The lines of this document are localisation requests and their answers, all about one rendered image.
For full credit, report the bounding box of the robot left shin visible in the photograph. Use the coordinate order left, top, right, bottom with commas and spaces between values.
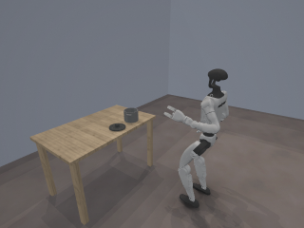
178, 167, 195, 201

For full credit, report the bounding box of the lid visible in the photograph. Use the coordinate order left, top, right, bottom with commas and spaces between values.
109, 123, 126, 131

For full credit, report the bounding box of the robot left forearm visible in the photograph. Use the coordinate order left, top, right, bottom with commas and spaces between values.
182, 116, 218, 133

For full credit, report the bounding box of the robot left upper arm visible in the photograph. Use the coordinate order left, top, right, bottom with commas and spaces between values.
200, 97, 220, 134

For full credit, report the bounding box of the robot left hand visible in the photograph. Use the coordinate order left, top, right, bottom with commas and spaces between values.
163, 105, 185, 123

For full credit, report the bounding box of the right robot thigh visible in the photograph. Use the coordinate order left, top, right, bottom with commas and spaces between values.
194, 137, 218, 167

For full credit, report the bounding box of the robot right upper arm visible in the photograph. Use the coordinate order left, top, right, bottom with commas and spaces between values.
221, 90, 229, 119

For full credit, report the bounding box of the pot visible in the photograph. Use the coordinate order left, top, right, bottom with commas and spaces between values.
123, 107, 139, 124

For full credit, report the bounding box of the table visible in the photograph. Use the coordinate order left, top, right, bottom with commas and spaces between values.
29, 104, 156, 225

